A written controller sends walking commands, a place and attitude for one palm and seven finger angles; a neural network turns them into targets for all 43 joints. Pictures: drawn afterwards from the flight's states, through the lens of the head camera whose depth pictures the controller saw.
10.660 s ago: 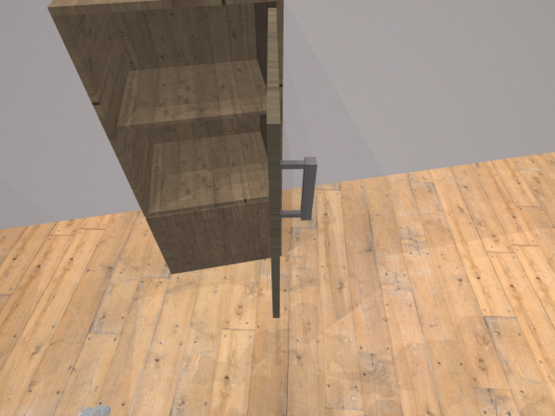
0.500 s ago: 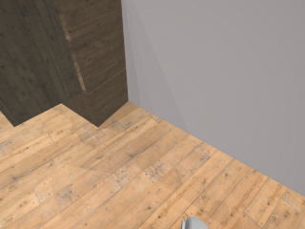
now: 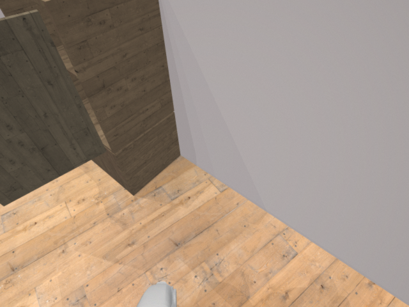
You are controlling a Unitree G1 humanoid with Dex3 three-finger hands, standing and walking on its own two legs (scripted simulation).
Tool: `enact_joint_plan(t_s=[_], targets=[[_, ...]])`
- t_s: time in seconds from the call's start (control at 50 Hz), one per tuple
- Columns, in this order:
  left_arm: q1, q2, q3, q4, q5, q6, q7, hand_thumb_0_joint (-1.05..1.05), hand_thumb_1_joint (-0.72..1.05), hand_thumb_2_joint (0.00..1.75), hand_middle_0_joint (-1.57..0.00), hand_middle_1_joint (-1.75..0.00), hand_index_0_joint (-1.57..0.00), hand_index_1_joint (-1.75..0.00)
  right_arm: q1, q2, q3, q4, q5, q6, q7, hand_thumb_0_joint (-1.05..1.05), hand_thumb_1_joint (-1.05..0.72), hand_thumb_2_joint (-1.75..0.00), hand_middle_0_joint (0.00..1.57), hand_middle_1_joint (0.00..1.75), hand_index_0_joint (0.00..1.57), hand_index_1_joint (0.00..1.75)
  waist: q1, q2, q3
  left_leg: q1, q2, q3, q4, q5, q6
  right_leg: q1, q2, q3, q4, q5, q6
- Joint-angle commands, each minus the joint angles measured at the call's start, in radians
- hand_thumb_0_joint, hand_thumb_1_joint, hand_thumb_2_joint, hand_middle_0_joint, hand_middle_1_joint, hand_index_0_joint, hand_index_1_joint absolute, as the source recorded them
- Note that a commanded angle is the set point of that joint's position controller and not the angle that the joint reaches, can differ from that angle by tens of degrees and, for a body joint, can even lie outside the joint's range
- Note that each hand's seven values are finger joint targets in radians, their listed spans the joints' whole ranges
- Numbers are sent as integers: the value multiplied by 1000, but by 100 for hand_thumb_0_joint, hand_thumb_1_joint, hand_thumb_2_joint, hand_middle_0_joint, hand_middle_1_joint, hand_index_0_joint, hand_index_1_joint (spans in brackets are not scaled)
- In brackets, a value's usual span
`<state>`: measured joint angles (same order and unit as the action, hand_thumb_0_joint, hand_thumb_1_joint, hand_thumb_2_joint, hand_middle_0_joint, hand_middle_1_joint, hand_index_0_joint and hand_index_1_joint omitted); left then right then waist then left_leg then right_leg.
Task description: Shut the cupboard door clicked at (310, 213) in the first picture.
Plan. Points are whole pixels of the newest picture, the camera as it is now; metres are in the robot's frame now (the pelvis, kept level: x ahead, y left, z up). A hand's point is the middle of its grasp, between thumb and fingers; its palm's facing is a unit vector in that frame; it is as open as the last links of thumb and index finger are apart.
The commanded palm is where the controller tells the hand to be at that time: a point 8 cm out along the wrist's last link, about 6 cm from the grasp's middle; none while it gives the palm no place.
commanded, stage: turn to face it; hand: left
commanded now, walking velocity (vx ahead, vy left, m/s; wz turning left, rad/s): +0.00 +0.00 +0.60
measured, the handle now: out of the picture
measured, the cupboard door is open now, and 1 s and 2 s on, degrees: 80 80 80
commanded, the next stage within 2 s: take the last steps up to it in 1.24 s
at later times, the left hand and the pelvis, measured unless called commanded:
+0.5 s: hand out of the picture +0.15 +0.28 -0.17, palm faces +0.32 -0.92 -0.24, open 7.3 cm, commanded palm none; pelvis +0.12 +0.05 -0.01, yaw +16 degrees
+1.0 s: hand out of the picture +0.11 +0.19 -0.15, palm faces +0.53 -0.79 -0.30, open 7.4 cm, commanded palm none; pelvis +0.14 -0.02 +0.00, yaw +34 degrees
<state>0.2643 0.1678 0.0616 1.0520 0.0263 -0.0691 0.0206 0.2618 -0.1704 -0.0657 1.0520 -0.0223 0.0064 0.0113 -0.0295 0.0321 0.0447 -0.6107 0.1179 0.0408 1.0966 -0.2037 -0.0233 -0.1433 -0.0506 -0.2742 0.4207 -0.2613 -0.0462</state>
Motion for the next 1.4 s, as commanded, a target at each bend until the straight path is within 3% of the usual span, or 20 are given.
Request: enact_joint_plan(t_s=[0.0,0.1,0.16,0.18,0.2,0.22,0.3,0.38,0.6,0.7,0.72,0.76,0.82,0.88,1.06,1.14,1.16,1.2,1.26,1.38], targets=[[73,118,4,-45,-5,-9,0,0,90,90,-20,-30,-20,-30,-62,-12,9,-87,1,-1,24,0,-90,-90,20,30,20,30,26,-161,31,11,6,54,-169,29,-11,5,-266,47,-155,515,-29],[115,172,14,-45,-2,12,6,0,90,90,-20,-30,-20,-30,-162,-44,17,-144,-2,-4,28,0,-90,-90,20,30,20,30,51,-172,22,104,-39,108,-363,-22,24,97,-315,35,-38,676,-26],[77,223,33,-75,-8,25,5,0,90,90,-20,-30,-20,-30,5,-124,-5,-127,-8,-11,14,0,-90,-90,20,30,20,30,-44,-117,-108,391,-114,124,-564,59,52,84,-301,-11,322,770,20],[77,207,34,-105,-22,28,-2,0,90,90,-20,-30,-20,-30,96,-216,-28,-119,-15,-19,4,0,-90,-90,20,30,20,30,-84,61,-213,631,31,-54,-621,423,121,-105,-208,-24,583,467,81],[89,142,20,-147,-35,32,-9,0,90,90,-20,-30,-20,-30,142,-335,-49,-117,-2,-19,-4,0,-90,-90,20,30,20,30,-76,311,-271,775,315,-433,-630,966,279,-379,-52,62,846,-399,132],[28,164,12,-179,-23,51,6,0,90,90,-20,-30,-20,-30,163,-345,-42,-110,20,-10,-11,0,-90,-90,20,30,20,30,-81,138,-293,733,350,-449,-649,847,318,-402,-60,198,914,-420,121],[28,133,32,-145,-10,75,0,0,90,90,-20,-30,-20,-30,-108,-221,-17,-194,5,-12,-22,0,-90,-90,20,30,20,30,27,77,-77,379,143,-257,-764,329,201,-371,-96,251,818,-169,131],[51,142,38,-153,-4,96,-3,0,90,90,-20,-30,-20,-30,-131,-221,-22,-209,6,-12,-14,0,-90,-90,20,30,20,30,48,76,-79,314,87,-256,-829,119,181,-339,-80,255,732,-81,146],[-141,154,28,-274,-14,91,7,0,90,90,-20,-30,-20,-30,-23,-239,-58,-191,-2,10,-17,0,-90,-90,20,30,20,30,-13,109,-118,461,84,-444,-735,278,225,-338,-4,291,448,-178,142],[-41,169,27,-262,-25,81,15,0,90,90,-20,-30,-20,-30,-77,-230,-62,-213,5,23,-15,0,-90,-90,20,30,20,30,40,101,-138,309,12,-470,-666,280,163,-42,42,275,106,-49,113],[1,201,33,-256,-21,74,19,0,90,90,-20,-30,-20,-30,-93,-205,-57,-219,13,22,-11,0,-90,-90,20,30,20,30,68,26,-137,202,-30,-443,-602,177,118,90,-7,315,-52,28,100],[-18,320,45,-276,-2,71,20,0,90,90,-20,-30,-20,-30,-71,-140,-52,-249,13,18,-8,0,-90,-90,20,30,20,30,57,-293,-100,-28,-231,-131,-183,-361,-14,95,-450,657,-178,123,-91],[-154,227,30,-302,-11,69,24,0,90,90,-20,-30,-20,-30,-49,-164,-61,-201,0,51,5,0,-90,-90,20,30,20,30,-13,-152,7,29,-135,-142,132,-235,-18,-131,-326,458,-152,145,-84],[-102,192,22,-276,-7,54,19,0,90,90,-20,-30,-20,-30,-40,-142,-43,-186,0,50,13,0,-90,-90,20,30,20,30,3,-202,-14,24,-115,-83,129,-172,-46,-26,-257,300,-75,388,-58],[61,270,41,-188,7,68,11,0,90,90,-20,-30,-20,-30,-190,-124,-6,-209,14,40,5,0,-90,-90,20,30,20,30,88,-262,-70,179,-120,17,-272,-285,-42,92,-293,260,3,599,-86],[19,275,46,-164,-1,75,9,0,90,90,-20,-30,-20,-30,-104,-134,-2,-182,16,22,-4,0,-90,-90,20,30,20,30,35,-254,-117,390,-132,44,-584,-114,-19,34,-278,214,94,523,-26],[12,258,43,-167,-12,80,7,0,90,90,-20,-30,-20,-30,-68,-168,-8,-169,13,12,-4,0,-90,-90,20,30,20,30,11,-185,-136,520,-98,25,-731,26,-3,-44,-246,176,184,437,21],[7,152,10,-212,-13,91,-1,0,90,90,-20,-30,-20,-30,-23,-341,-43,-168,7,12,-10,0,-90,-90,20,30,20,30,-20,268,-141,680,291,-379,-750,583,189,-412,-77,147,499,-379,124],[-65,172,16,-171,-14,108,4,0,90,90,-20,-30,-20,-30,-91,-263,-23,-163,3,15,-35,0,-90,-90,20,30,20,30,-5,184,-48,509,193,-280,-749,513,216,-389,-73,263,667,-266,121],[-4,149,8,-122,-9,104,-12,0,90,90,-20,-30,-20,-30,-103,-218,-8,-157,6,2,-29,0,-90,-90,20,30,20,30,24,130,-36,497,99,-216,-816,189,190,-333,-41,218,576,-159,130]])
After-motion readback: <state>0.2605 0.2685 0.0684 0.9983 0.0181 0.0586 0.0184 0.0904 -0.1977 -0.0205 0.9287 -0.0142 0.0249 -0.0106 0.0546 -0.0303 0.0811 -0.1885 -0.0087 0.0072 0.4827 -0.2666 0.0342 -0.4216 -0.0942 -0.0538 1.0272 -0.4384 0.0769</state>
